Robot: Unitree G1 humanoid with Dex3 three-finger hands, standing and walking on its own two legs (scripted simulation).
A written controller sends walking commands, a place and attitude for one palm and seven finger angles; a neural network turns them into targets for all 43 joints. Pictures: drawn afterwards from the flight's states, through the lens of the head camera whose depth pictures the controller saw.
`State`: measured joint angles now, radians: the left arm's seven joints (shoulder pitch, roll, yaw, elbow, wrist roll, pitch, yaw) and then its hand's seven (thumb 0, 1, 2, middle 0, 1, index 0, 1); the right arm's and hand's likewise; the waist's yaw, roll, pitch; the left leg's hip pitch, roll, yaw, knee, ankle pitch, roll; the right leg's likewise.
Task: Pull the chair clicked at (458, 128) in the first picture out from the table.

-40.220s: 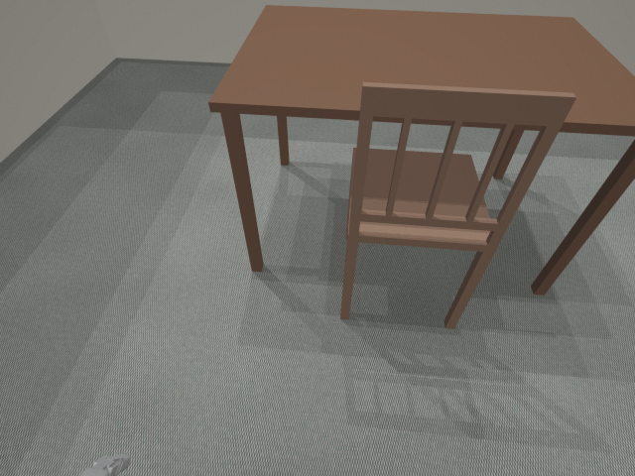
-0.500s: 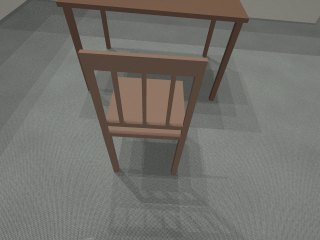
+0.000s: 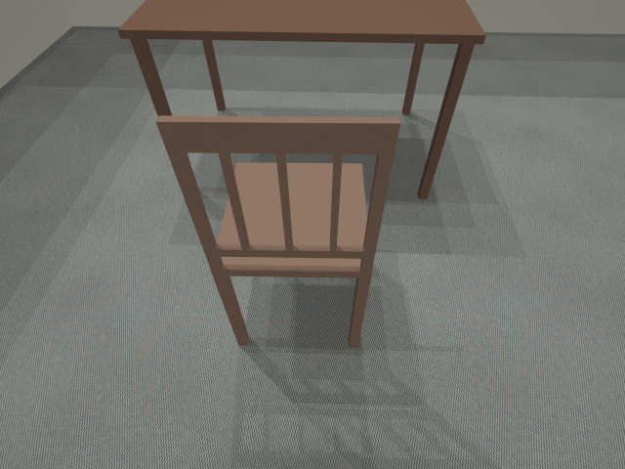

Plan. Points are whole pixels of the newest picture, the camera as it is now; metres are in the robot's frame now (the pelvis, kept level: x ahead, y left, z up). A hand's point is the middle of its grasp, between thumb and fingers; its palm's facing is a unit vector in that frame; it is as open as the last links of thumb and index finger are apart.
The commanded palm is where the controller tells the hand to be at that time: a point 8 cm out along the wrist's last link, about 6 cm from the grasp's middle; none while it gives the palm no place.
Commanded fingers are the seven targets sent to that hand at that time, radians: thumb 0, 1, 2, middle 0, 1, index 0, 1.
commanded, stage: let the arm hang, fingers relaxed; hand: left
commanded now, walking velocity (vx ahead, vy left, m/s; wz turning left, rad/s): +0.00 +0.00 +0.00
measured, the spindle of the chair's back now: (285, 205) +0.62 +0.10 -0.09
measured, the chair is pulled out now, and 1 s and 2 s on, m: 0.57 0.57 0.57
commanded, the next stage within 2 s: look to check the result in 0.30 s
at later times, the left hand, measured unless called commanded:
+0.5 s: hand out of the picture +0.00 +0.16 -0.17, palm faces +0.01 -0.98 -0.18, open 7.4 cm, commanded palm none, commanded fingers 0.00 0.90 0.90 -0.20 -0.30 -0.20 -0.30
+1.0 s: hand out of the picture +0.00 +0.15 -0.17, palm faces +0.01 -0.98 -0.18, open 7.4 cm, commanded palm none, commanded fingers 0.00 0.90 0.90 -0.20 -0.30 -0.20 -0.30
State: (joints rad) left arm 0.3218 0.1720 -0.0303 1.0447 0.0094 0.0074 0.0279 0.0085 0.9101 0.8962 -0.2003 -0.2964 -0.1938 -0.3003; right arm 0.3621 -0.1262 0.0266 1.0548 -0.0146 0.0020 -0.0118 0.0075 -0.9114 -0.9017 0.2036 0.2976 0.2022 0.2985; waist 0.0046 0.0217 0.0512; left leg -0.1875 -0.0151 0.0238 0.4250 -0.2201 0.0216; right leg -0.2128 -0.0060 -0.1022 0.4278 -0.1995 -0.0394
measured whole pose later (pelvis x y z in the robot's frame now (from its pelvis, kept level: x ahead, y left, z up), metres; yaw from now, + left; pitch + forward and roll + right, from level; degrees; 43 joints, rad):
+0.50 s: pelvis +0.01 -0.01 +0.00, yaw +0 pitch -1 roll +0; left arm 0.31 0.14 -0.02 1.06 0.01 0.00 0.03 0.01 0.91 0.90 -0.20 -0.30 -0.19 -0.30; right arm 0.34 -0.11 0.02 1.08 -0.01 -0.01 -0.03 0.01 -0.91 -0.90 0.20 0.30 0.20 0.30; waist 0.00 0.00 0.06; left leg -0.17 -0.01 0.02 0.41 -0.22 0.01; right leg -0.20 0.00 -0.11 0.42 -0.20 -0.05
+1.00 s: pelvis +0.01 -0.01 +0.00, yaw +0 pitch -1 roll +0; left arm 0.30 0.13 -0.02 1.07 0.01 -0.01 0.04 0.01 0.91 0.90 -0.20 -0.30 -0.19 -0.30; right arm 0.34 -0.10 0.02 1.09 -0.01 0.00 -0.03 0.01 -0.91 -0.90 0.20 0.30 0.20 0.30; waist 0.00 0.00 0.07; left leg -0.17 0.01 0.02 0.42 -0.23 0.00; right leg -0.19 0.02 -0.11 0.41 -0.21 -0.06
